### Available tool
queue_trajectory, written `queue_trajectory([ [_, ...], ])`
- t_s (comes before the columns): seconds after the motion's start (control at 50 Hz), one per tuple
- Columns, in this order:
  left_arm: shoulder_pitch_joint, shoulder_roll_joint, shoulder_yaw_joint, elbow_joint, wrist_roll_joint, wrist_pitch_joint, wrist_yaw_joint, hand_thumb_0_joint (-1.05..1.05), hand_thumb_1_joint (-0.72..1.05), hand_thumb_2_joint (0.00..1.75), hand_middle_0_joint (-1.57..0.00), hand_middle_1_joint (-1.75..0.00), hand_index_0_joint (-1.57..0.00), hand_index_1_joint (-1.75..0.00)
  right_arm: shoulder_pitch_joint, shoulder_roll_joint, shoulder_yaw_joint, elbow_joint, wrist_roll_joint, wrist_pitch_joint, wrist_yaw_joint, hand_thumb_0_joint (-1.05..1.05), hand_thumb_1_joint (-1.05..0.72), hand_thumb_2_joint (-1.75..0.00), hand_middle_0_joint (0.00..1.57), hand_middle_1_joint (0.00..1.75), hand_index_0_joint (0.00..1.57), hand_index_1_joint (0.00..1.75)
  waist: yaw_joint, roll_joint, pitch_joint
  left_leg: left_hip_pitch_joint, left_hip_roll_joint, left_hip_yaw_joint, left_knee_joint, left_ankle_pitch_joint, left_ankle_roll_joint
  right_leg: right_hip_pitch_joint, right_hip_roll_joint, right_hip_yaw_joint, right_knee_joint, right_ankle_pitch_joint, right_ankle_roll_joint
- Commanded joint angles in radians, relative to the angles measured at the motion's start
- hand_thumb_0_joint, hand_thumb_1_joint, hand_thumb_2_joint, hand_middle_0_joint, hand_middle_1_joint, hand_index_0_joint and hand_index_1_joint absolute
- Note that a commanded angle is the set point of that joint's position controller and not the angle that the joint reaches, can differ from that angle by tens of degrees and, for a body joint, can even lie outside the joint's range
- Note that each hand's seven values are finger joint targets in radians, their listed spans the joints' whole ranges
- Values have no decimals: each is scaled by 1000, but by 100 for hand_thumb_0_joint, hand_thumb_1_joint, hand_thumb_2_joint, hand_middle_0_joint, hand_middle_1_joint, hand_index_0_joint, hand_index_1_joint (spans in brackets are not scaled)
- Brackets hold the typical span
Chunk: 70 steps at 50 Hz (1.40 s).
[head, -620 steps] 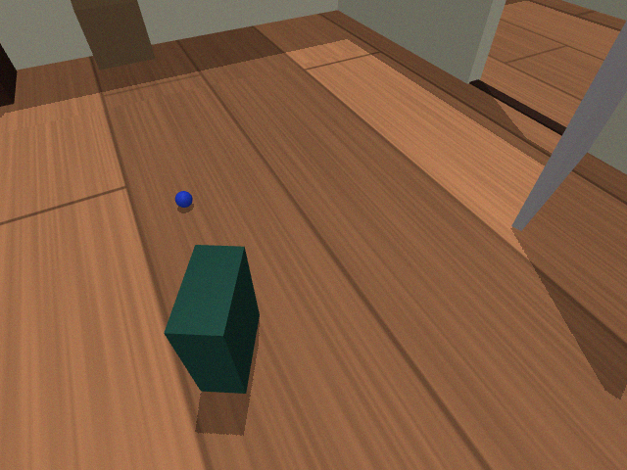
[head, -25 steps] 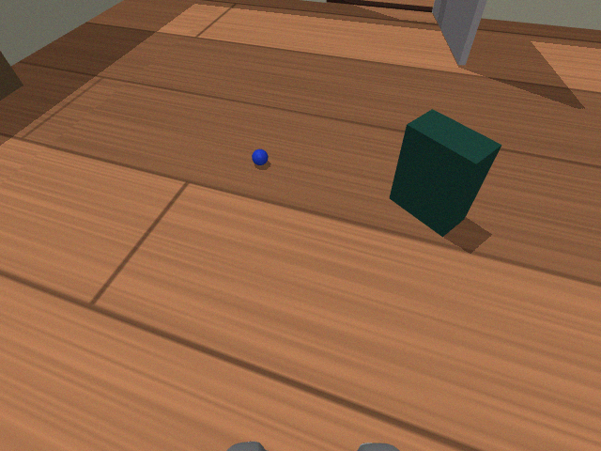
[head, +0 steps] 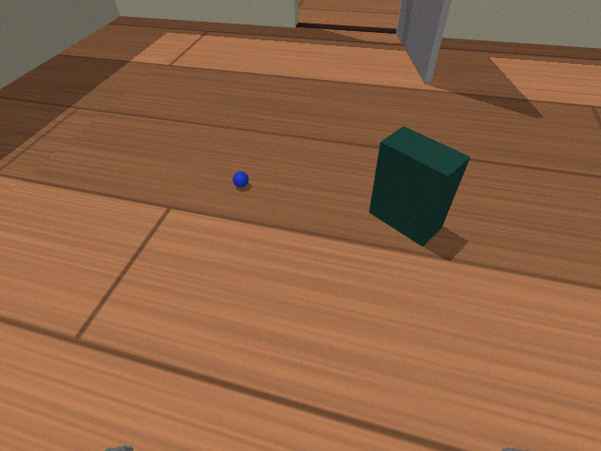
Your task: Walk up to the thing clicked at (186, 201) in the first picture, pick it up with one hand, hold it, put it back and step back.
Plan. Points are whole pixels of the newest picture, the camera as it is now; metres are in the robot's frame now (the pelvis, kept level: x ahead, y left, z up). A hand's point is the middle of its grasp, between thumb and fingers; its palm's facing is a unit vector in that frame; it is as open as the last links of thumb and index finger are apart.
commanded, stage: walk up
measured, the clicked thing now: (240, 179) +1.47 +0.32 -0.73
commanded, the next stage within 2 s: stand in 0.02 s
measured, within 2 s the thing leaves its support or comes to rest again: neither
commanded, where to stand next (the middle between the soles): +0.07 +0.00 m, yaw +2 degrees
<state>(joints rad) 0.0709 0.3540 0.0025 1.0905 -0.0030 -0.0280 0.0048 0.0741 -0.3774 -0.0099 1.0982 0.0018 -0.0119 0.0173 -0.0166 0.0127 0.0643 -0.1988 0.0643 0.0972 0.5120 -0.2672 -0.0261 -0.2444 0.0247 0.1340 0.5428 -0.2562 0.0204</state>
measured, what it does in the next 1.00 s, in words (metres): stands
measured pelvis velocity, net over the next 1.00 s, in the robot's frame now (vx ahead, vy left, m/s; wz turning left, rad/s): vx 0.00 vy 0.01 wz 0.07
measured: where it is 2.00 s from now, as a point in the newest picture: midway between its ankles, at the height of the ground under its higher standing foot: outside the picture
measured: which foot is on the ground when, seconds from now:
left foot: down 0.00-1.00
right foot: down 0.00-1.00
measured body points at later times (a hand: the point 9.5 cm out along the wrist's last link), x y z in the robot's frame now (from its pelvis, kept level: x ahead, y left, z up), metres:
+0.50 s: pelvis +0.00 +0.01 +0.01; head +0.01 +0.00 +0.46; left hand +0.06 +0.31 -0.12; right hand +0.10 -0.29 -0.12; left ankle +0.01 +0.14 -0.73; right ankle +0.03 -0.13 -0.73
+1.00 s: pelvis +0.00 +0.01 +0.01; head +0.00 +0.00 +0.46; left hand +0.05 +0.31 -0.12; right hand +0.09 -0.29 -0.12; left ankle +0.01 +0.14 -0.73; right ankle +0.03 -0.13 -0.73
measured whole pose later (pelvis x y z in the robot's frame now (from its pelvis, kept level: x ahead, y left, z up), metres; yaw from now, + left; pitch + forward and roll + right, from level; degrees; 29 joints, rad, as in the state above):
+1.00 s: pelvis +0.00 +0.01 +0.01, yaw +4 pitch -3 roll +0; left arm 0.11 0.34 0.00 1.14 0.01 -0.02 -0.01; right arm 0.09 -0.36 -0.02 1.15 -0.01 -0.01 0.02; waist -0.01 0.01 0.05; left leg -0.13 0.03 0.04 0.35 -0.16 -0.02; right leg -0.14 -0.01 0.07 0.35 -0.16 0.03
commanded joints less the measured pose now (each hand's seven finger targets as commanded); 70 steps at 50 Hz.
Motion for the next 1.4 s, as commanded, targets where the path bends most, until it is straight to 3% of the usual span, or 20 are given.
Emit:
queue_trajectory([
  [0.0, -59, 203, 40, -38, 6, -18, 8, 0, 90, 90, -20, -30, -20, -30, -47, -201, -40, -53, -8, -17, -15, 0, -90, -90, 20, 30, 20, 30, -3, -39, -114, 37, 84, -140, -157, 105, 58, 65, -109, 56, -134, 273, -47],
  [0.04, -40, 210, 40, -26, 8, -17, 6, 0, 90, 90, -20, -30, -20, -30, -67, -207, -45, -46, -8, -19, -17, 0, -90, -90, 20, 30, 20, 30, 3, -38, -130, 110, 78, -121, -147, 162, 49, 52, -112, 59, -157, 317, -40],
  [0.1, -68, 210, 42, -20, 4, -11, 5, 0, 90, 90, -20, -30, -20, -30, -62, -204, -44, -35, -9, -21, -16, 0, -90, -90, 20, 30, 20, 30, -4, -28, -129, 120, 80, -125, -177, 170, 42, 69, -116, 48, -179, 297, -42],
  [0.22, -67, 206, 46, -2, 9, -5, 3, 0, 90, 90, -20, -30, -20, -30, -74, -201, -42, -27, -15, -19, -13, 0, -90, -90, 20, 30, 20, 30, 3, 3, -71, 59, 86, -151, -261, -24, 39, 64, -107, 39, -234, 136, -33],
  [0.28, -64, 202, 47, 2, 9, -10, 2, 0, 90, 90, -20, -30, -20, -30, -72, -198, -43, -26, -14, -23, -14, 0, -90, -90, 20, 30, 20, 30, 2, -3, -111, 98, 86, -143, -242, 83, 41, 93, -118, 31, -228, 221, -32],
  [0.36, -65, 206, 46, 3, 10, -12, 2, 0, 90, 90, -20, -30, -20, -30, -57, -192, -43, -22, -14, -22, -15, 0, -90, -90, 20, 30, 20, 30, -7, -11, -117, 125, 83, -137, -230, 107, 38, 79, -123, 32, -239, 234, -29],
  [0.44, -51, 204, 45, 5, 10, -9, 3, 0, 90, 90, -20, -30, -20, -30, -59, -192, -46, -22, -16, -19, -15, 0, -90, -90, 20, 30, 20, 30, -3, -14, -99, 112, 82, -143, -239, 63, 40, 68, -121, 28, -248, 192, -30],
  [0.54, -32, 201, 44, 6, 10, -9, 4, 0, 90, 90, -20, -30, -20, -30, -53, -188, -45, -18, -14, -20, -15, 0, -90, -90, 20, 30, 20, 30, 2, -18, -110, 124, 83, -147, -233, 135, 41, 83, -125, 19, -243, 233, -28],
  [0.64, -19, 199, 43, 5, 10, -7, 3, 0, 90, 90, -20, -30, -20, -30, -47, -186, -44, -18, -14, -16, -14, 0, -90, -90, 20, 30, 20, 30, 3, -12, -73, 90, 75, -154, -253, 43, 40, 66, -123, 19, -257, 161, -28],
  [0.68, -13, 203, 44, 1, 11, -10, 3, 0, 90, 90, -20, -30, -20, -30, -51, -190, -48, -20, -14, -16, -15, 0, -90, -90, 20, 30, 20, 30, 6, -20, -101, 121, 79, -151, -237, 104, 44, 73, -131, 18, -253, 205, -29],
  [0.74, -4, 193, 41, 4, 12, -7, 3, 0, 90, 90, -20, -30, -20, -30, -46, -183, -44, -18, -13, -17, -15, 0, -90, -90, 20, 30, 20, 30, 7, -15, -79, 108, 77, -156, -249, 66, 39, 62, -125, 14, -256, 165, -29],
  [0.84, -8, 199, 40, -6, 11, -8, 3, 0, 90, 90, -20, -30, -20, -30, -40, -190, -47, -17, -15, -17, -15, 0, -90, -90, 20, 30, 20, 30, 6, -12, -94, 112, 75, -152, -233, 126, 40, 78, -133, 13, -255, 198, -30],
  [1.0, -9, 207, 40, -8, 13, -9, 5, 0, 90, 90, -20, -30, -20, -30, -26, -184, -46, -15, -12, -10, -11, 0, -90, -90, 20, 30, 20, 30, 1, -31, -60, 78, 69, -161, -244, 43, 42, 66, -132, 10, -271, 109, -28],
  [1.12, -1, 200, 39, -14, 12, -6, 2, 0, 90, 90, -20, -30, -20, -30, -29, -190, -44, -19, -14, -19, -13, 0, -90, -90, 20, 30, 20, 30, 10, -4, -93, 91, 76, -162, -242, 127, 41, 103, -135, 1, -247, 199, -32],
  [1.28, -4, 209, 37, -14, 11, -3, 2, 0, 90, 90, -20, -30, -20, -30, -14, -189, -44, -16, -10, -13, -15, 0, -90, -90, 20, 30, 20, 30, 3, -27, -66, 95, 67, -160, -244, 72, 39, 67, -133, 7, -266, 127, -33],
  [1.38, 2, 204, 34, -15, 12, -6, 3, 0, 90, 90, -20, -30, -20, -30, -18, -192, -42, -13, -10, -14, -14, 0, -90, -90, 20, 30, 20, 30, 5, -18, -86, 107, 74, -161, -233, 127, 43, 92, -137, 2, -255, 189, -31],
])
